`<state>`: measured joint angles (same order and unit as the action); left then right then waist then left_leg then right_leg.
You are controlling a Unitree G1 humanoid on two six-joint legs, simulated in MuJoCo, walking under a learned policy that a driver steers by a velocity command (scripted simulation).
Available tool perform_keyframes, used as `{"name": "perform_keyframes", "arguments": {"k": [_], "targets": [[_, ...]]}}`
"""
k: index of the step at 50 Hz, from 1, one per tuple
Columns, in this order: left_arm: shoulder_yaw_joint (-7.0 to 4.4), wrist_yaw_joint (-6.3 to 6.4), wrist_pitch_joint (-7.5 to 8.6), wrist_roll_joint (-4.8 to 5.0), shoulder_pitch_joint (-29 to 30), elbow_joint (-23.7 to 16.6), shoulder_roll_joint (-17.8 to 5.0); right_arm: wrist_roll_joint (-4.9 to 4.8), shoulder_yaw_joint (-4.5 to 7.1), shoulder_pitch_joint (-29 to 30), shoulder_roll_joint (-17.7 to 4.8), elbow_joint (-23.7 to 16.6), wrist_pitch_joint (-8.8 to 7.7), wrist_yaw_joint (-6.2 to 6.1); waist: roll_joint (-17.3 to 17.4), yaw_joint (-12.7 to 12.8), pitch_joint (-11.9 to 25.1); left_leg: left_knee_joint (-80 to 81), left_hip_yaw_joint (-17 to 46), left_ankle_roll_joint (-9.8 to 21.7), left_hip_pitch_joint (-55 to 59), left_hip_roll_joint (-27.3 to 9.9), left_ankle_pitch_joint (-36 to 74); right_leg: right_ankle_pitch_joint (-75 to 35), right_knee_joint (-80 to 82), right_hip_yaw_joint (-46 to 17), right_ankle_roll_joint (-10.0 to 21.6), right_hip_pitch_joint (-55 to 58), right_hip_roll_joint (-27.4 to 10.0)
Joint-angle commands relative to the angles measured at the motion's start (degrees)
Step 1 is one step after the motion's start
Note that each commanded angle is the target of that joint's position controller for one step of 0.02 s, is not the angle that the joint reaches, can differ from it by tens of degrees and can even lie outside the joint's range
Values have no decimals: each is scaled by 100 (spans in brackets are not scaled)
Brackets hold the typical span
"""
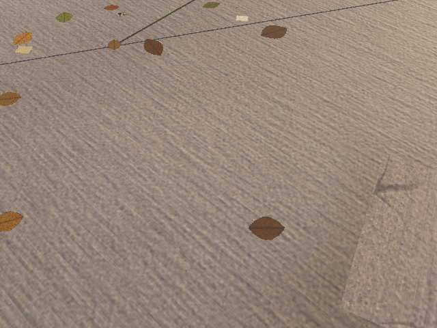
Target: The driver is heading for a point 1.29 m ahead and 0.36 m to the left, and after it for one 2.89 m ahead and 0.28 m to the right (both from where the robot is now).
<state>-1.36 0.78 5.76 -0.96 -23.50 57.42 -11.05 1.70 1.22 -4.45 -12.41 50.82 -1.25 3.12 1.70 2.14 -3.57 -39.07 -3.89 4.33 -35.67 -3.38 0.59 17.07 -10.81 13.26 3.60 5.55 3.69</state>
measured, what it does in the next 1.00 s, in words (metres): walks ahead, turning left: left foot, then right foot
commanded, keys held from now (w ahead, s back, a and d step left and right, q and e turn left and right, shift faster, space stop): w+q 0.42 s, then q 0.34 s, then no key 0.24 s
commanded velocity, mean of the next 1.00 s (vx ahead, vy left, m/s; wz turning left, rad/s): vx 0.32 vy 0.00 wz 0.51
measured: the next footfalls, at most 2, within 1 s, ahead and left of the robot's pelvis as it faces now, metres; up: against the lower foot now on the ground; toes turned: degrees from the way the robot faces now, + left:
left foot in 0.12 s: +0.22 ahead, +0.08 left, +0.00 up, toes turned +8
right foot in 0.62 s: +0.56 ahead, +0.00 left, +0.00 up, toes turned +23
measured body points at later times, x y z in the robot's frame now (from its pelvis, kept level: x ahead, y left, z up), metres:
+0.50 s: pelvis +0.28 +0.04 +0.00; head +0.32 +0.06 +0.45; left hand +0.41 +0.32 -0.10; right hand +0.33 -0.24 -0.12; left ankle +0.18 +0.07 -0.74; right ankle +0.49 -0.08 -0.68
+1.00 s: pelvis +0.41 +0.05 +0.00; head +0.43 +0.06 +0.45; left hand +0.34 +0.32 -0.13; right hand +0.66 -0.10 -0.12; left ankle +0.36 +0.15 -0.71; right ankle +0.52 -0.01 -0.74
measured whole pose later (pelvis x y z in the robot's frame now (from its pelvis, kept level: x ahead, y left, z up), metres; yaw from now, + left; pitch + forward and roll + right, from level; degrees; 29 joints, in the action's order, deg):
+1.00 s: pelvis +0.41 +0.05 +0.00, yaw +31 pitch +0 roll +0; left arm -1.8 0.5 -0.2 -1.7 -13.9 45.8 -15.3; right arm 1.4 2.4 -9.3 -15.2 44.6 3.9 1.5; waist 0.2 2.0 -3.0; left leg -44.3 1.1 0.5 -21.9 1.0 -22.5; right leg 7.5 -26.4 8.2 2.1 -18.7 -2.9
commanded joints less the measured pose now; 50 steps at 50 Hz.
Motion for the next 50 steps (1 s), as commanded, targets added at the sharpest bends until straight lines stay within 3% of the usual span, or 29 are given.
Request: {"name": "perform_keyframes", "arguments": {"k": [1, 3, 4, 5, 6, 7, 8, 9, 10, 11, 12, 14, 17, 21, 26, 28, 30, 31, 32, 33, 34, 35, 36, 38, 41, 44, 48, 50], "targets": [[-159, 102, -28, -19, -385, -49, -870, 20, 30, 587, -261, -532, -83, 12, -555, -9, -231, 398, -403, 226, 137, 295, -439, -4666, -279, -198, 284, 137, -1761], [-200, 152, -98, -42, -258, -57, -1031, 36, 102, 125, -390, -431, -68, -29, -752, -263, 99, 437, -596, 484, 773, 654, -1082, -6281, -1165, -34, 253, 348, -1835], [-225, 152, -150, -62, -181, -83, -1119, 39, 168, -354, -500, -306, -80, -50, -792, -470, 385, 550, -614, 645, 1299, 838, -1334, -6578, -1954, 11, 272, 324, -1857], [-240, 136, -194, -55, -113, -133, -1179, 72, 270, -1067, -667, -100, -118, -81, -730, -769, 776, 909, -498, 836, 2231, 957, -1327, -6120, -3048, 45, 243, -49, -1845], [-235, 105, -188, -25, 37, -292, -1161, 156, 441, -1948, -1057, 110, -133, -160, -336, -1208, 1256, 1276, 449, 1166, 3611, 341, -1630, -4575, -4693, 90, 102, -1187, -1711], [-124, -45, -138, 43, -183, -676, -499, 138, 607, -1864, -1650, 9, -79, -242, 1077, -738, 1670, 1462, 3445, 2044, 5433, -1452, -1478, 982, -6858, -48, -235, -3889, -542], [-227, -61, -66, 33, 528, -898, -990, -53, 610, -2061, -1633, 20, -13, -238, 339, -989, 1830, 2128, 4584, 2233, 5536, -1639, -1359, 1273, -7464, -1335, -215, -4706, -243], [-197, -85, 31, 65, 945, -1074, -931, -104, 578, -1708, -1467, 63, -3, -288, 94, -820, 968, 2305, 3604, 1977, 4901, -1497, -988, 582, -7066, -1557, -159, -5084, -664], [-188, -77, 87, 69, 903, -1043, -931, -123, 514, -1428, -1152, 43, -26, -297, -268, -570, 530, 2434, 3077, 1718, 4135, -1265, -324, 221, -6501, -1507, -171, -4772, -849], [-205, -65, 36, 1, 863, -985, -920, -121, 467, -1153, -976, -5, -65, -315, -469, -326, 278, 2507, 2616, 1495, 3562, -956, 247, 136, -6089, -1505, -235, -4420, -976], [-196, -75, -85, -111, 736, -985, -880, -152, 413, -1008, -836, -29, -111, -338, -428, -134, 273, 2571, 2278, 1402, 3188, -705, 650, 124, -5832, -1516, -343, -4061, -1031], [-187, -128, -291, -195, 690, -1038, -762, -196, 399, -1096, -890, -20, -229, -325, -306, -12, 341, 2614, 1995, 1353, 2893, -480, 1134, 135, -5432, -1439, -512, -3809, -1039], [-167, -167, -400, -183, 1261, -1310, -715, -179, 452, -1402, -1114, 16, -271, -310, -106, -128, 177, 2763, 1851, 1209, 2642, -250, 1037, -474, -4727, -1274, -676, -4047, -1032], [-144, -182, -410, -143, 2181, -1668, -758, -161, 448, -1927, -1095, 63, -233, -301, 109, -497, 89, 2687, 1990, 950, 3047, -149, 1041, -1309, -3735, -1266, -687, -4451, -906], [-55, -143, -311, -46, 2759, -1967, -752, -96, 442, -2304, -1124, 88, -104, -399, 264, -727, 176, 1796, 1951, 622, 3545, -38, 3002, -1458, -2742, -1173, -521, -4069, -370], [-80, -92, -256, -29, 2389, -1911, -910, -62, 461, -2096, -1174, -10, -70, -452, 392, -513, 302, 1346, 2108, 387, 3495, 19, 3163, -1315, -2177, -1327, -369, -3314, -197], [-177, 11, -163, -43, 1318, -1610, -1211, -106, 503, -1646, -1324, -176, -129, -443, 373, 36, 678, 292, 2191, 98, 3233, 245, 3357, -1708, -1439, -1379, -152, -1913, -126], [-230, 72, -54, -118, 539, -1485, -1437, -221, 466, -1486, -1177, -343, -199, -398, 90, 389, 1174, -864, 2109, -45, 2512, 514, 2141, -2888, -1285, -1855, 36, -528, -866], [-266, 95, -57, -187, 241, -1542, -1827, -294, 347, -2048, -524, -517, -205, -427, -1224, 81, 1989, -2631, 1338, -154, 1374, 1239, -3311, -6357, -2098, -3200, 410, 923, -2798], [-338, 47, -197, -37, 377, -1654, -1844, -341, 425, -2780, -939, -493, -109, -518, -1713, -161, 2965, -3714, 1104, -170, 894, 1378, -4023, -6564, -1855, -4624, 1210, 1092, -3498], [-236, 40, -284, 21, 871, -1833, -1313, -158, 485, -2597, -1203, -269, 27, -535, -777, -297, 2320, -3942, 1155, -237, 785, 977, -3369, -5468, -1567, -4119, 1146, 284, -3083], [-104, 56, -316, 37, 1219, -1878, -883, -75, 498, -2115, -1195, -329, 98, -462, -502, -265, 1531, -3729, 990, -339, 691, 830, -3052, -4759, -1348, -3243, 966, -435, -2606], [-53, 75, -349, -11, 1385, -1866, -774, -65, 488, -1922, -1044, -383, 170, -393, -544, -334, 1122, -3565, 926, -447, 668, 670, -2883, -4289, -1121, -2725, 823, -902, -2285], [-89, 110, -370, -19, 1399, -1784, -920, -23, 454, -1896, -860, -417, 354, -259, -937, -406, 771, -3368, 753, -577, 945, 593, -2636, -3918, -811, -2049, 793, -1628, -1959], [-134, 69, -315, -81, 1258, -1674, -1018, -51, 404, -1740, -731, -538, 431, -215, -867, -444, 904, -2926, 735, -561, 1105, 656, -2541, -3854, -710, -1788, 963, -1865, -1964], [-159, 44, -370, -87, 1314, -1634, -1061, -10, 321, -1439, -659, -661, 501, -190, -987, -433, 876, -2031, 612, -487, 1258, 541, -2361, -2661, -552, -1627, 956, -2102, -1946], [-225, -23, -518, -83, 1241, -1552, -1223, -36, 194, -997, -636, -804, 514, -160, -1214, -240, 786, -613, 331, -387, 1890, 518, -2369, -1035, -469, -1624, 868, -2324, -1875], [-250, -45, -620, -45, 1189, -1500, -1309, -25, 156, -1057, -632, -774, 460, -183, -1094, -287, 718, 256, 190, -289, 2351, 555, -2132, -708, -657, -1666, 769, -2443, -1879]]}}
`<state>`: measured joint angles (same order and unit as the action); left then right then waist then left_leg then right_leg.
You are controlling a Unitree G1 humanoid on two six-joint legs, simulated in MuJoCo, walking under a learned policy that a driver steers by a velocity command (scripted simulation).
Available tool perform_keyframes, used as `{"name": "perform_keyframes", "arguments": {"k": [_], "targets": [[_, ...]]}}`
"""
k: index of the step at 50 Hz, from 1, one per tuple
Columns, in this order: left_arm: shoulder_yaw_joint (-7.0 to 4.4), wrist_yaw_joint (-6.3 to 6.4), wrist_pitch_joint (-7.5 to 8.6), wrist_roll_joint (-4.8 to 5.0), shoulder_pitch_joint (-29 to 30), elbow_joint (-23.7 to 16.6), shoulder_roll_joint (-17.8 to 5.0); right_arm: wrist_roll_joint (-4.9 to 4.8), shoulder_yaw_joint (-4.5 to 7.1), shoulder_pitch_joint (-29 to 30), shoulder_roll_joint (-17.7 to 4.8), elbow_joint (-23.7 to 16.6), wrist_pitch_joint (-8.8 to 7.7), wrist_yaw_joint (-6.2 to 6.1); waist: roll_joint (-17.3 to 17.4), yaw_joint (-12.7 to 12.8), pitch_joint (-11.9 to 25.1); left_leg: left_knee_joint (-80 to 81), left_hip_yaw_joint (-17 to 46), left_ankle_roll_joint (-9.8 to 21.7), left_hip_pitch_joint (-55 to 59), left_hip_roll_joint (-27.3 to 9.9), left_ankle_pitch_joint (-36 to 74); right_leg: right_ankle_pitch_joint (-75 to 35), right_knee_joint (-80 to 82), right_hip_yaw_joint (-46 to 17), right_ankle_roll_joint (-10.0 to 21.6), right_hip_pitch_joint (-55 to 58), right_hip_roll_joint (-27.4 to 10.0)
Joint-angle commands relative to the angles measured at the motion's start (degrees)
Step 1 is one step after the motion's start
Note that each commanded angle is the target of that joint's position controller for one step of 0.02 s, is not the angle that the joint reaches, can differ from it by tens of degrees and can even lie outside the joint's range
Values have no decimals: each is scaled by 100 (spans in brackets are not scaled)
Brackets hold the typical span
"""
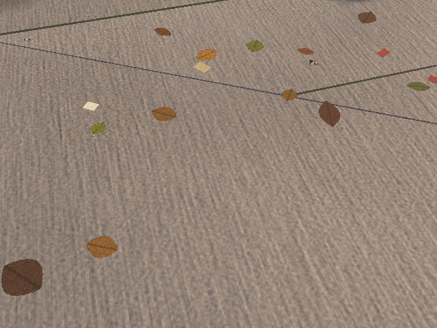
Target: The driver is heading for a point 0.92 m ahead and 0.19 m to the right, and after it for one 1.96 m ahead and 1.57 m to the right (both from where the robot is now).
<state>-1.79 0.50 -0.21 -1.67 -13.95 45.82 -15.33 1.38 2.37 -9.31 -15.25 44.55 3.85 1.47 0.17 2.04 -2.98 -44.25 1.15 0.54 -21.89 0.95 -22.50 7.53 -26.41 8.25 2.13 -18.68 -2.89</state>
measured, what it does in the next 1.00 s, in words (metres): walks ahead: left foot, then right foot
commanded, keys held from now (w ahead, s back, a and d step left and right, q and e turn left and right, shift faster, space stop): no key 0.34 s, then w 0.66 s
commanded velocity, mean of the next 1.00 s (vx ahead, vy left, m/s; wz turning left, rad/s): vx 0.23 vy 0.00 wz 0.05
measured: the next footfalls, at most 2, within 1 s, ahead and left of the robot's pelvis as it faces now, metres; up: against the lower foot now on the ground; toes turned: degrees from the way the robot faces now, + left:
left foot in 0.06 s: +0.05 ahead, +0.11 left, +0.00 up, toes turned +0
right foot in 0.34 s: +0.02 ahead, -0.11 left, +0.00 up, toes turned +2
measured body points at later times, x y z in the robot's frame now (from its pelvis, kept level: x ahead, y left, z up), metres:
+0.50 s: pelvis +0.01 +0.02 +0.00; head +0.00 +0.01 +0.45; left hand +0.03 +0.27 -0.14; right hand +0.09 -0.23 -0.13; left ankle +0.01 +0.11 -0.73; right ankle -0.02 -0.10 -0.73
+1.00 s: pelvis +0.19 -0.01 -0.01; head +0.22 -0.02 +0.44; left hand +0.41 +0.22 -0.10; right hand +0.09 -0.25 -0.15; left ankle +0.01 +0.11 -0.73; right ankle +0.31 -0.10 -0.73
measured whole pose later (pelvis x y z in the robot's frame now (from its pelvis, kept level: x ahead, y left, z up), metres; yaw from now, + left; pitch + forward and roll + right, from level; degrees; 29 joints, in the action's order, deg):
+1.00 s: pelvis +0.19 -0.01 -0.01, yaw +1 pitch +1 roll +1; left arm -2.1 -1.8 2.0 -1.5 0.2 45.6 -12.9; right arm 1.0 1.7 -27.7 -12.2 61.8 -4.8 -0.4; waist 0.0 -4.5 -2.4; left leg -15.2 1.0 1.3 7.9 1.4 -23.3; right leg 8.8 -31.9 4.8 4.5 -27.3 -0.9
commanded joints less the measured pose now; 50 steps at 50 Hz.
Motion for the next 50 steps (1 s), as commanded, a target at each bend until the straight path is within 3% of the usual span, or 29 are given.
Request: {"name": "perform_keyframes", "arguments": {"k": [1, 2, 3, 4, 5, 6, 7, 9, 11, 13, 15, 17, 18, 19, 22, 26, 27, 29, 30, 31, 32, 33, 34, 36, 38, 41, 46, 48, 50], "targets": [[-198, -23, -65, 66, 221, -317, -869, 29, 26, -728, -337, -79, -105, -32, -798, -383, 591, 1490, -339, 190, 1461, 144, 541, 272, 710, -1113, 739, -295, -1177], [-190, -41, -91, 40, -12, -233, -781, 49, 16, -739, -426, -72, -166, -47, -465, -389, 459, 2277, 33, 287, 1762, -21, 827, 498, 477, -1006, 394, -564, -1046], [-86, -106, -99, 14, -312, -301, -308, 137, 28, -674, -743, -171, -234, -95, 895, -206, 569, 3306, 1780, 484, 1925, -1392, 394, 1454, -733, -414, -57, -855, -497], [-34, -32, -149, 92, -191, -433, -184, 72, 117, -247, -1166, -274, -241, -161, 1631, -181, 175, 3530, 2548, 1140, 606, -2208, 737, 2357, -1071, -394, -219, -791, 184], [-106, 1, -230, 116, 81, -365, -497, 115, 57, -118, -811, -230, -286, -193, 998, -260, -16, 3479, 2136, 1229, 207, -1889, 671, 2052, -1612, -856, -227, -330, -8], [-134, -23, -259, 167, 4, -295, -472, 92, -36, 185, -573, -203, -326, -222, 894, -41, -37, 3419, 1661, 1124, 173, -1550, 942, 1747, -1783, -875, -203, -244, 91], [-146, -24, -253, 151, -201, -143, -463, 82, -80, 341, -461, -189, -349, -241, 833, 70, 18, 3317, 1272, 976, 334, -1260, 1424, 1536, -1810, -856, -194, -161, 118], [-155, -6, -226, 41, -457, 62, -434, -11, -121, 261, -358, -107, -428, -291, 818, 62, 300, 2932, 856, 934, 931, -1041, 2814, 1469, -1804, -778, -223, -77, 170], [-98, 28, -198, 74, -340, 78, -264, -47, -143, 18, -319, 54, -463, -303, 657, -64, 468, 2650, 825, 982, 1350, -1096, 3448, 1612, -1359, -793, -272, 40, 170], [-55, 85, -192, 125, -239, 100, -181, -45, -126, -93, -360, 196, -457, -326, 706, -165, 506, 2476, 946, 1008, 1569, -1138, 3491, 1601, -693, -755, -296, 209, 211], [-28, 137, -163, 140, -436, 247, -151, -81, -96, 0, -414, 283, -426, -345, 615, -34, 553, 2309, 968, 811, 1445, -1028, 3163, 522, 457, -716, -276, 841, 207], [-54, 158, -62, 29, -531, 329, -451, -101, -119, -153, -271, 362, -449, -324, 249, -129, 608, 2266, 964, 432, 955, -766, 2203, -558, 761, -1320, -208, 1564, -398], [-101, 102, -46, 99, -344, 446, -642, -128, -107, -399, -178, 485, -429, -285, -354, -408, 380, 2566, 634, 381, 1070, -326, 1223, -30, 568, -1330, -66, 1033, -370], [-98, 28, -33, 81, -375, 483, -470, -83, -74, -271, -340, 616, -396, -289, -327, -200, 207, 2366, 507, 412, 1183, -191, 553, 1199, 678, -1310, 17, 697, -237], [-130, 6, -58, 39, -417, 495, -525, -10, 38, -159, -461, 610, -336, -206, -585, -151, -442, 1893, 431, 612, 569, -5, -1133, 3458, 1052, -1724, 307, 47, -283], [-274, 13, 41, 63, -627, 615, -766, 42, -13, 18, -93, 537, -571, -96, -952, -97, -482, 1086, -240, 518, 99, 145, 113, 3623, 1730, -2906, 838, 607, -1169], [-288, -4, 68, 81, -507, 584, -748, 42, -4, -83, -111, 572, -628, -80, -866, -170, -435, 1171, -251, 539, 379, 96, 161, 3471, 1741, -2854, 858, 443, -1177], [-293, -49, 108, 105, -65, 468, -660, -5, 17, -834, -131, 831, -729, -77, -689, -568, -411, 1945, -116, 668, 1689, 113, -12, 3256, 1213, -2235, 673, -448, -756], [-227, -70, 145, 147, 325, 269, -408, -9, 118, -1420, -484, 1022, -780, -122, 112, -820, -476, 2587, 1031, 894, 2316, -385, -874, 2854, 246, -1569, 393, -1286, -178], [-168, -96, 211, 114, 635, 55, -138, -39, 255, -2125, -921, 1243, -815, -161, 1191, -1030, -481, 3591, 2867, 1306, 3014, -1452, -1956, 2062, -1479, -589, 135, -2231, 477], [-233, -90, 250, -18, 851, -48, -418, -2, 249, -2317, -899, 1299, -809, -149, 909, -1054, -644, 3808, 3630, 1552, 3012, -2061, -1469, 2250, -2416, -772, 218, -2786, 416], [-251, -115, 284, -20, 620, 39, -425, 39, 213, -1989, -772, 1227, -809, -168, 465, -719, -607, 3627, 3249, 1578, 2820, -1994, -761, 1953, -2868, -1021, 286, -2704, 174], [-233, -164, 326, 9, 420, 142, -331, 38, 183, -1696, -645, 1137, -837, -180, 329, -504, -420, 3621, 2831, 1467, 2753, -1819, -323, 1604, -3011, -1077, 314, -2556, 26], [-229, -252, 338, -26, 424, 189, -300, 3, 114, -1444, -453, 1094, -894, -197, 393, -352, -229, 3783, 2046, 1248, 2634, -1445, 375, 1072, -2938, -947, 207, -2297, -110], [-208, -304, 281, -59, 604, 145, -235, -37, 67, -1611, -348, 1206, -930, -216, 462, -357, -188, 3803, 1486, 1195, 2556, -1253, 1369, 733, -2786, -746, 34, -2208, -85], [-126, -328, 232, -35, 1205, -96, -86, -51, 48, -1798, -381, 1351, -937, -230, 479, -427, -299, 3768, 966, 1163, 2298, -1138, 2226, 322, -2060, -538, -152, -2031, -59], [-105, -278, 198, 43, 1719, -352, -172, -36, 78, -1905, -562, 1485, -936, -211, 617, -482, -399, 3627, 671, 1026, 2033, -1283, 2946, -52, -973, -336, 58, -1105, 94], [-165, -215, 225, 32, 1369, -281, -273, -44, 97, -1759, -648, 1501, -930, -215, 544, -246, -285, 3144, 533, 900, 2089, -1346, 4038, 103, -733, -266, 244, -457, 262], [-310, -109, 307, -9, -46, 213, -471, -55, 111, -1670, -696, 1526, -897, -209, 209, 366, 462, 1309, 110, 696, 1883, -980, 5114, 159, -251, -128, 458, 1271, 569]]}}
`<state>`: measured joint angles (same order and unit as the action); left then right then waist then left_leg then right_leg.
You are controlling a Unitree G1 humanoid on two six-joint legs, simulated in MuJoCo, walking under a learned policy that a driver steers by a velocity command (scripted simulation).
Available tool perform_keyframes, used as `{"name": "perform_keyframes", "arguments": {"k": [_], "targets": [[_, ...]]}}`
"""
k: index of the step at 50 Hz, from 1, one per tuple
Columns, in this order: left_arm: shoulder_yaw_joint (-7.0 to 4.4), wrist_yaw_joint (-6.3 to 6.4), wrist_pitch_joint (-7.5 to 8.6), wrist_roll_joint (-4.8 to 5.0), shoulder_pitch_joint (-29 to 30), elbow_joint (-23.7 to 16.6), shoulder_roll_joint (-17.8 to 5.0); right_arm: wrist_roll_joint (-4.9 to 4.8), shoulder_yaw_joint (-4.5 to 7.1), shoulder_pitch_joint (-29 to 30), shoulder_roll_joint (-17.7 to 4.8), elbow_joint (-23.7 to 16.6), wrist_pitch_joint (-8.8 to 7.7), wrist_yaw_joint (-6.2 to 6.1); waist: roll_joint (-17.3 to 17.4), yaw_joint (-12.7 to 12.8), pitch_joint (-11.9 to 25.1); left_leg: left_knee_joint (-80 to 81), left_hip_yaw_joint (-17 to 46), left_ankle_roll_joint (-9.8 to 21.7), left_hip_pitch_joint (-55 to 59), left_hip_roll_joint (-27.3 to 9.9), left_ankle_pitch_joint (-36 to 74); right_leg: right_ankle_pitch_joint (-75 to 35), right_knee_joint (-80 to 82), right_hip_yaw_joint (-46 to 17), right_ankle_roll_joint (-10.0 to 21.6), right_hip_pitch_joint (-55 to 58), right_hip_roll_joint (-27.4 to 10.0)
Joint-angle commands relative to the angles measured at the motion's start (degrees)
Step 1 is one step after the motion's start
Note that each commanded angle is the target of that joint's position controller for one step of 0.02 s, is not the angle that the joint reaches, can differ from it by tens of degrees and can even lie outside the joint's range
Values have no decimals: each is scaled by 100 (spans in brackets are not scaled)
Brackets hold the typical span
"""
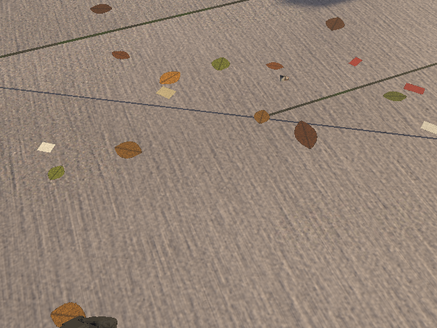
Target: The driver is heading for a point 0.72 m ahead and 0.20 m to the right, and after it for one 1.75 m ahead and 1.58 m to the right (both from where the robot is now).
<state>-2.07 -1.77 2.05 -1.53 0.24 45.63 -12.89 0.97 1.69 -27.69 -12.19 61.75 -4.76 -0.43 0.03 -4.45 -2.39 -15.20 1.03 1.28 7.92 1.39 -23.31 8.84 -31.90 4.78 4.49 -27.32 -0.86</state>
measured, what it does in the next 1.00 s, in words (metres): walks ahead: right foot, then left foot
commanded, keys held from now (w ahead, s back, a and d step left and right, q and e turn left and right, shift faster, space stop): w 0.50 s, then w+e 0.50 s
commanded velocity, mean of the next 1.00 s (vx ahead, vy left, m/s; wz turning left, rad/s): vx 0.49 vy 0.00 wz -0.17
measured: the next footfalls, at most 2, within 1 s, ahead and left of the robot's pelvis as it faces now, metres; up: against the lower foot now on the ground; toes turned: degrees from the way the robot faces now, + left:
right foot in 0.02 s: +0.17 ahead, -0.10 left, +0.00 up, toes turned -4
left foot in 0.56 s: +0.48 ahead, +0.08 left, +0.00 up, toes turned +3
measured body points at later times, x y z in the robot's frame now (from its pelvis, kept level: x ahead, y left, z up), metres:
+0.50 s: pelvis +0.26 -0.02 +0.01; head +0.30 -0.01 +0.46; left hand +0.18 +0.21 -0.13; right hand +0.47 -0.23 -0.11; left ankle +0.43 +0.09 -0.70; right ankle +0.13 -0.09 -0.73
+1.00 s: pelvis +0.54 +0.00 +0.01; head +0.57 -0.01 +0.46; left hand +0.74 +0.19 -0.12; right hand +0.45 -0.23 -0.13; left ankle +0.44 +0.08 -0.73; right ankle +0.67 -0.15 -0.69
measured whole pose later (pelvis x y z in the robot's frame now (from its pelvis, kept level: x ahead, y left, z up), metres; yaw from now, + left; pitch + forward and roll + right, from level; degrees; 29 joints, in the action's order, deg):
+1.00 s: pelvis +0.54 +0.00 +0.01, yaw -13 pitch +0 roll +1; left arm -2.8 -2.9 0.2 -1.8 -4.5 49.9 -11.8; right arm 1.1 2.3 -23.3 -10.5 58.7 -6.2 -1.3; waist -1.8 -1.9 -3.5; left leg -12.9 -16.4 2.5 4.7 2.2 -18.1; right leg 1.1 -40.7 5.4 4.8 -35.4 -4.4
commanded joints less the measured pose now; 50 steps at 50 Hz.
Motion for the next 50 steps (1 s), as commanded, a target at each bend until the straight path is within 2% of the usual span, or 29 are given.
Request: {"name": "perform_keyframes", "arguments": {"k": [1, 2, 3, 4, 5, 6, 7, 8, 10, 12, 16, 19, 22, 24, 25, 26, 27, 28, 29, 30, 31, 32, 33, 35, 38, 40, 45, 48, 50], "targets": [[-399, 191, 146, -140, -2459, 456, -1087, -17, 125, 173, -829, -301, -32, -9, -176, 1373, 983, -3203, -85, 505, -2126, -726, 3788, 851, 520, -833, 453, 3472, -573], [-510, 183, 157, -211, -2895, 532, -1713, -141, -5, -403, -93, -438, -23, 26, -1551, 1086, 1680, -5280, -361, 257, -3842, 253, -175, 2051, 1367, -3776, 1055, 4630, -2267], [-470, 134, 92, 18, -2475, 521, -1457, -6, 139, -170, -645, -394, -20, 35, -960, 979, 1379, -5908, 352, 390, -4319, 145, -376, 2564, 2041, -4665, 1147, 4013, -2194], [-372, 118, 98, 63, -1756, 392, -1085, 14, 194, 309, -754, -541, -19, 65, -577, 687, 497, -5943, 298, 458, -4529, -236, 202, 2523, 2016, -3694, 1026, 3215, -2026], [-284, 86, 154, 56, -1423, 351, -738, 17, 167, 622, -653, -607, -50, 101, -235, 607, 162, -5643, 259, 462, -4360, -444, 635, 1704, 2149, -2984, 934, 2540, -1746], [-242, 89, 209, 44, -1339, 393, -608, 32, 164, 686, -536, -604, -21, 119, -274, 459, 51, -5357, 235, 444, -4096, -588, 806, 1047, 2223, -2433, 784, 2167, -1470], [-196, 105, 252, 51, -1362, 486, -472, 100, 151, 608, -463, -582, 46, 145, -365, 324, 38, -5145, 211, 389, -3819, -669, 864, 537, 2293, -2025, 685, 1880, -1281], [-174, 110, 300, 45, -1491, 572, -420, 120, 143, 567, -380, -554, 107, 177, -378, 275, 85, -5053, 158, 349, -3670, -664, 901, 115, 2322, -1791, 682, 1795, -1213], [-173, 118, 376, 75, -1824, 738, -454, 131, 142, 766, -314, -619, 179, 217, -320, 248, 33, -4831, 44, 270, -3848, -696, 1020, -409, 2413, -1507, 744, 1816, -1158], [-178, 129, 392, 83, -2072, 846, -518, 141, 135, 1278, -312, -788, 226, 240, -269, 312, -144, -4472, -66, 169, -4304, -782, 1366, -460, 2580, -1323, 776, 1922, -1121], [-127, 141, 386, 99, -2496, 1009, -461, 104, 85, 2308, -263, -1139, 224, 269, -230, 527, -342, -3267, -287, 1, -4658, -753, 2088, -1141, 2621, -940, 702, 2194, -942], [-110, 171, 396, 91, -2789, 1129, -490, 59, 23, 2865, -191, -1315, 201, 278, -302, 686, -350, -2444, -485, 21, -4407, -576, 2444, -1718, 2532, -736, 627, 2428, -902], [-100, 216, 363, 45, -3045, 1268, -514, 49, 16, 3239, -245, -1479, 182, 255, -338, 790, -402, -2011, -555, 139, -4394, -461, 2322, -2220, 2344, -714, 649, 2974, -1060], [-110, 254, 333, 10, -3043, 1329, -563, 45, 38, 3278, -312, -1550, 148, 239, -367, 734, -402, -1782, -566, 287, -4268, -374, 1967, -2785, 2090, -699, 630, 3321, -1187], [-118, 270, 322, -1, -2957, 1336, -599, 43, 60, 3136, -350, -1532, 123, 222, -400, 628, -331, -1648, -611, 385, -3968, -263, 1733, -3405, 1834, -634, 579, 3398, -1205], [-124, 278, 311, -5, -2906, 1345, -634, 51, 103, 2812, -423, -1451, 92, 184, -443, 481, -159, -1538, -645, 477, -3408, -92, 1493, -4216, 1373, -640, 512, 3372, -1188], [-129, 268, 291, 0, -2838, 1352, -680, 60, 172, 2094, -537, -1236, 45, 133, -420, 175, 204, -1278, -682, 595, -2559, 82, 1442, -4678, 562, -611, 443, 3284, -1088], [-111, 250, 286, 47, -2714, 1297, -654, 140, 267, 1071, -747, -934, -28, 67, -267, -256, 754, -1047, -442, 769, -1116, -148, 1688, -4006, -606, -479, 341, 2569, -860], [-5, 202, 306, 199, -2809, 1036, -281, 316, 414, 154, -1320, -831, -68, -26, 490, -413, 1620, -950, 1385, 1154, 645, -1736, 1069, -1687, -2497, -223, 162, 965, -395], [3, 220, 261, 315, -3403, 1084, -45, 248, 476, 156, -1527, -821, 0, 26, 1241, -113, 2202, -314, 3521, 1687, 1374, -2880, 1057, 2303, -4035, -335, 72, -450, 438], [-164, 265, 199, 174, -2819, 1108, -612, 82, 398, 673, -1108, -898, 48, 56, 234, -19, 1420, -133, 2984, 1404, 575, -2481, 556, 1730, -4217, -844, 162, -750, 38], [-164, 226, 226, 153, -2465, 990, -491, 39, 296, 1226, -756, -977, 25, 69, 231, 173, 641, 156, 2123, 1202, -361, -2249, 719, 1191, -3974, -841, 165, -729, -158], [-158, 202, 208, 129, -2342, 998, -350, 50, 236, 1482, -514, -993, -17, 79, 187, 311, 296, 388, 1531, 992, -950, -1993, 1041, 896, -3729, -813, 157, -544, -331], [-172, 112, 45, -15, -2436, 1032, -194, 6, 172, 1474, -312, -890, -93, 22, 396, 551, 56, 603, 685, 723, -1593, -1659, 1558, 690, -3489, -761, 53, -187, -461], [-196, 19, -112, -26, -2114, 868, -80, -45, 201, 1136, -426, -755, -238, -4, 356, 646, -34, 741, 66, 691, -1621, -1581, 2249, 325, -3381, -650, -41, -508, -515], [-199, -18, -157, -22, -1698, 705, -88, -21, 209, 959, -456, -711, -260, -19, 357, 611, -137, 804, -289, 664, -1542, -1516, 2468, -95, -3174, -575, -97, -908, -573], [-112, -98, -126, 0, -632, 288, -20, -6, 179, 640, -466, -621, -252, -55, 339, 431, -352, 756, -1012, 570, -1316, -1344, 3225, -975, -1572, -175, -136, -995, -446], [-62, -130, -118, -28, -104, 52, -26, 3, 200, 302, -589, -517, -212, -112, 335, 271, -400, 636, -1244, 557, -785, -1519, 3744, -946, -845, 174, 12, -902, -326], [-74, -143, -106, -47, 0, -43, -92, 23, 214, 189, -652, -467, -147, -152, 366, 289, -377, 331, -1403, 534, -364, -1628, 4506, -595, -581, 314, 180, -793, -190]]}}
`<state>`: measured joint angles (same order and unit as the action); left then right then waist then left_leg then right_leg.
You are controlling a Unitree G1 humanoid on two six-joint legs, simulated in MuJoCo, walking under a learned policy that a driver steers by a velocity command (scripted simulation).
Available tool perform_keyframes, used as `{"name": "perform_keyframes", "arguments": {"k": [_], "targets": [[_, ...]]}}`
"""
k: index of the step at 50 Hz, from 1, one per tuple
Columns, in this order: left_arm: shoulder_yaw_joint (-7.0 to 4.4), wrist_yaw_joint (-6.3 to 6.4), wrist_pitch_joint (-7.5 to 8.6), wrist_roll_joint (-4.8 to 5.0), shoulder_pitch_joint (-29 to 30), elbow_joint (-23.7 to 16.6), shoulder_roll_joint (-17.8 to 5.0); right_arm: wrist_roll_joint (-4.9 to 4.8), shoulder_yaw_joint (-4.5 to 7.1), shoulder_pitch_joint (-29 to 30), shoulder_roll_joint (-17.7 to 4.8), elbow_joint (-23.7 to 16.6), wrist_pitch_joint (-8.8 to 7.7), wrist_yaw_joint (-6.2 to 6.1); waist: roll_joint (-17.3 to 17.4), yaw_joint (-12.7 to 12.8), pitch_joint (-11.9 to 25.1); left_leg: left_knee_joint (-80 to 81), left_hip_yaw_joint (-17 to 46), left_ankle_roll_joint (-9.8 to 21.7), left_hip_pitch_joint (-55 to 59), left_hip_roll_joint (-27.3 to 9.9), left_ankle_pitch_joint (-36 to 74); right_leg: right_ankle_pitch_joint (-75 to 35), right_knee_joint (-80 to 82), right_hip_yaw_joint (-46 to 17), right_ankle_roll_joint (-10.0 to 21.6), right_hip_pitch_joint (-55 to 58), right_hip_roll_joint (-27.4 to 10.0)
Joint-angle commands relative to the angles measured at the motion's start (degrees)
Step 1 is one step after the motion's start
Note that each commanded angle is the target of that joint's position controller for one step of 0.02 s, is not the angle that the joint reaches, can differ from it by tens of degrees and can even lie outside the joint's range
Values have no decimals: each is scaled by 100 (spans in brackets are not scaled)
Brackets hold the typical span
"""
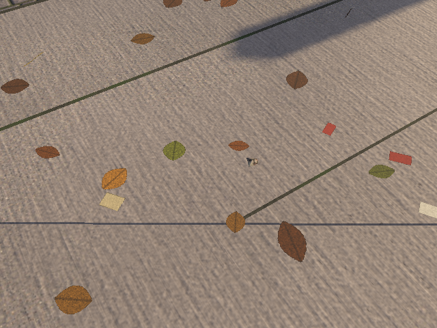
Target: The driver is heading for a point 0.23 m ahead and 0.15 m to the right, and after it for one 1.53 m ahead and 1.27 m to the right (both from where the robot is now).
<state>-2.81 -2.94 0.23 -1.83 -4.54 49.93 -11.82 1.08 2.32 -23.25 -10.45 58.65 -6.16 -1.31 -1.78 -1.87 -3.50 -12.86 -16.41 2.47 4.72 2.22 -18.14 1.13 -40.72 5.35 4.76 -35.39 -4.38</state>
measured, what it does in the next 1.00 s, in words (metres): walks ahead, turning right: right foot, then left foot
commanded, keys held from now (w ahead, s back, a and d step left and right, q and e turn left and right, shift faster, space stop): w+e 0.34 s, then e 0.66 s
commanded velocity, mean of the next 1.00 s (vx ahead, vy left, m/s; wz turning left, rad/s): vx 0.28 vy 0.00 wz -0.58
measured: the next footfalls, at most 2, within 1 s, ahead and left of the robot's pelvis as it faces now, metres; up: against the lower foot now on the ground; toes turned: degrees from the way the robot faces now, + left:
right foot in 0.12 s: +0.21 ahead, -0.08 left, +0.00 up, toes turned -10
left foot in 0.62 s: +0.53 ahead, -0.01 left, +0.00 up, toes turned -25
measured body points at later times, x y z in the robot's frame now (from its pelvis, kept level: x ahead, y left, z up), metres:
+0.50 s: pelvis +0.26 -0.04 +0.00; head +0.30 -0.07 +0.45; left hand +0.33 +0.23 -0.12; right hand +0.39 -0.32 -0.11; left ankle +0.46 +0.07 -0.68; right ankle +0.17 -0.07 -0.74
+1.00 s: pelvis +0.36 -0.05 +0.00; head +0.38 -0.07 +0.45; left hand +0.63 +0.09 -0.11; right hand +0.30 -0.34 -0.12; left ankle +0.49 +0.00 -0.74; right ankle +0.30 -0.14 -0.71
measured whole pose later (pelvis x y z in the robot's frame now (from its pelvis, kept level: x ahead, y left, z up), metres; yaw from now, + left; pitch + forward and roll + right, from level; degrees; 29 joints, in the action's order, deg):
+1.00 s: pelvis +0.36 -0.05 +0.00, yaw -36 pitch +0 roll +1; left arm -3.1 -2.6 -4.9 -1.0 -10.1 41.5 -16.2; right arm 2.0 2.2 -11.5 -15.8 42.7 0.8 -1.2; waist -0.1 -0.6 -3.3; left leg -26.6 -11.2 1.8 -18.4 -4.1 -7.6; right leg 23.8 -47.3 0.9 0.1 -22.6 -0.8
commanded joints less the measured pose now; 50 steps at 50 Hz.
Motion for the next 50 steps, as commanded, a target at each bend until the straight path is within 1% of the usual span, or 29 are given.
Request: {"name": "perform_keyframes", "arguments": {"k": [1, 3, 4, 5, 6, 7, 8, 9, 10, 12, 14, 16, 17, 19, 21, 26, 28, 30, 31, 32, 33, 34, 35, 36, 38, 40, 44, 47, 50], "targets": [[-21, -20, 76, -22, 404, -475, -246, 23, 165, -225, -882, -163, 24, -85, 605, 106, -185, -187, 240, 396, 110, -1742, 4769, 430, 378, 349, 265, 215, 301], [-94, 20, 69, -33, -49, -378, -386, 46, 218, -133, -1059, -194, 106, -119, 775, 350, 129, -1112, 105, 387, 332, -1799, 6260, 1094, 415, 525, 526, 810, 670], [-158, 44, 88, -30, -523, -251, -494, 54, 249, -92, -1150, -232, 169, -110, 783, 540, 408, -1932, 96, 401, 314, -1815, 6449, 1353, 554, 537, 667, 1309, 858], [-252, 86, 140, -55, -1226, -41, -648, 31, 270, -30, -1213, -295, 222, -76, 641, 854, 794, -3112, 49, 320, -84, -1765, 5855, 1270, 1015, 423, 831, 2268, 1004], [-427, 167, 170, -131, -1986, 131, -1127, 7, 248, 47, -1120, -465, 224, -39, 121, 1201, 1290, -4855, 25, 136, -1284, -1573, 4031, 1756, 1421, -774, 1150, 3606, 219], [-574, 201, 106, -40, -1673, -31, -1736, -68, 170, 8, -546, -938, 160, 96, -1371, 708, 1661, -7127, 467, -267, -4054, -118, -1185, 1695, 2071, -4170, 2101, 5306, -1421], [-557, 231, 15, 59, -1810, -68, -1711, -25, 217, 710, -981, -1132, 63, 138, -288, 954, 1606, -7366, 1694, -213, -4811, -190, -950, 1474, 2579, -4532, 2151, 5197, -1504], [-481, 288, 20, 84, -1488, -36, -1437, -85, 175, 997, -875, -1233, -19, 162, 12, 767, 890, -7028, 1832, -158, -5029, -550, -376, 1120, 2618, -3690, 1946, 4598, -1441], [-401, 296, 63, 111, -1250, -20, -1099, -94, 173, 860, -877, -1157, -60, 140, 455, 466, 407, -6343, 1811, -158, -4655, -771, -36, 351, 2711, -3120, 1645, 3757, -1187], [-304, 340, 188, 160, -926, -66, -847, 119, 167, 705, -805, -1124, 130, 127, 465, 98, 290, -5661, 1849, -295, -3922, -931, 58, -642, 2759, -2303, 1325, 2975, -616], [-292, 321, 317, 206, -1083, -37, -912, 191, 155, 677, -723, -1179, 328, 172, 330, 14, 357, -5297, 1763, -434, -3756, -913, 63, -1211, 2771, -2043, 1291, 2776, -393], [-328, 302, 364, 202, -1309, -12, -1088, 182, 134, 1003, -684, -1337, 415, 201, 207, 74, 283, -4849, 1658, -541, -3942, -901, 392, -1265, 2841, -1935, 1212, 2678, -248], [-333, 298, 363, 200, -1440, -5, -1116, 175, 127, 1266, -697, -1445, 433, 208, 131, 158, 217, -4599, 1626, -581, -4102, -900, 622, -1233, 2875, -1945, 1146, 2700, -203], [-323, 304, 332, 193, -1672, 5, -1124, 140, 120, 1693, -745, -1616, 444, 196, 38, 292, 103, -4103, 1566, -631, -4270, -799, 968, -2330, 2658, -1870, 938, 2810, -121], [-325, 325, 276, 192, -1858, 8, -1151, 103, 80, 1960, -721, -1743, 435, 187, -79, 406, 217, -3659, 1516, -607, -4184, -612, 1216, -3315, 2293, -1728, 684, 2995, 12], [-320, 418, 110, 119, -2172, -46, -1160, 10, -5, 2525, -813, -2014, 382, 139, -326, 683, 375, -2678, 1565, -423, -3990, -170, 1384, -3663, 1650, -2046, 456, 3597, 45], [-339, 458, 78, 69, -1930, -171, -1208, -2, 14, 2161, -972, -1942, 320, 93, -385, 478, 446, -2097, 1708, -272, -3337, -28, 1203, -3730, 1215, -2249, 307, 3542, 68], [-370, 427, 150, 131, -1460, -345, -1341, 24, 86, 1196, -1206, -1696, 210, 4, -362, -57, 738, -1139, 1744, -38, -1911, 19, 1796, -3624, 273, -2342, 34, 3164, 333], [-308, 380, 226, 247, -1343, -549, -1141, 89, 141, 472, -1465, -1613, 113, -57, 43, -352, 1287, -1065, 2398, 210, -453, -917, 3405, -2122, -910, -2229, -131, 2395, 586], [-223, 425, 213, 335, -2094, -642, -579, 104, 169, 405, -1830, -1737, 152, -64, 1355, 73, 2004, -1772, 3900, 774, 886, -2846, 7151, 3681, -2632, -1344, -239, 1198, 1515], [-296, 499, 108, 247, -2718, -535, -1026, -44, 204, 422, -1723, -1810, 284, -12, 1417, 248, 2731, -1616, 4867, 1405, 764, -3267, 7099, 3909, -3489, -1240, -236, 930, 1397], [-344, 498, -25, 115, -2465, -368, -1224, -80, 111, 895, -1262, -1967, 358, -18, 748, 337, 2141, -1318, 4408, 1381, 58, -2900, 5575, 3308, -3733, -1240, -316, 786, 1084], [-352, 426, -105, 38, -1968, -437, -1240, -86, -14, 1263, -868, -2033, 404, -37, 474, 309, 1373, -1013, 3575, 1147, -667, -2371, 4490, 2974, -3490, -1098, -412, 693, 912], [-348, 348, -183, 43, -1751, -507, -1127, -29, -55, 1457, -806, -2045, 446, -59, 621, 368, 1000, -766, 3075, 973, -1093, -2019, 3795, 2772, -3322, -1041, -523, 682, 781], [-309, 224, -346, 53, -1767, -534, -973, 25, -6, 1478, -985, -1985, 475, -95, 986, 424, 706, -490, 2385, 926, -1773, -1684, 3401, 2477, -3156, -864, -657, 981, 736], [-282, 193, -392, 100, -1687, -627, -905, 68, 35, 1387, -1063, -1949, 451, -75, 949, 443, 811, -431, 2127, 996, -1843, -1695, 3264, 2400, -2894, -780, -679, 1045, 741], [-204, 121, -486, 49, -1192, -886, -847, 76, 101, 1388, -1161, -1960, 517, -59, 1069, 355, 759, -166, 1870, 1011, -1969, -1833, 1577, 2180, -1926, -599, -625, 1047, 471], [-133, 33, -499, 78, -873, -1090, -822, 92, 181, 1420, -1335, -1984, 597, -14, 1187, 260, 715, -138, 1655, 895, -2175, -1884, 749, 2213, -958, -379, -513, 1557, 384], [-131, 6, -440, 103, -806, -1212, -895, 87, 261, 1272, -1523, -1957, 682, 21, 1125, 204, 735, -375, 1577, 748, -2121, -2046, 461, 2267, -153, -169, -339, 1967, 447]]}}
